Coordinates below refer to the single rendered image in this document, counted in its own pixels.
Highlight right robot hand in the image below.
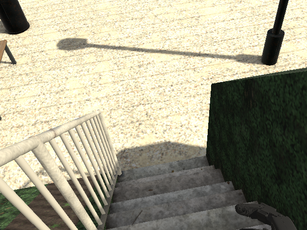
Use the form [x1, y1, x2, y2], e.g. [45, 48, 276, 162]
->
[235, 202, 297, 230]

